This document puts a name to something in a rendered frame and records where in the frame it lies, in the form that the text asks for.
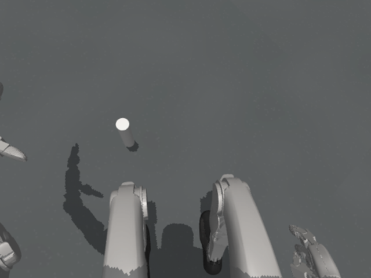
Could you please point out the right robot hand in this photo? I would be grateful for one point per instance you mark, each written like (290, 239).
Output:
(319, 262)

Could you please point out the left robot hand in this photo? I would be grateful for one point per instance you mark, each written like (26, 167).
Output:
(8, 150)

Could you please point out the can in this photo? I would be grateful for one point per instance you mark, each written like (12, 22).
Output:
(125, 132)

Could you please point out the right robot foot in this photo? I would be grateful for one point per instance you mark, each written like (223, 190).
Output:
(212, 268)

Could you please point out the left robot arm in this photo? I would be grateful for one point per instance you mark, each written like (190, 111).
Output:
(10, 253)

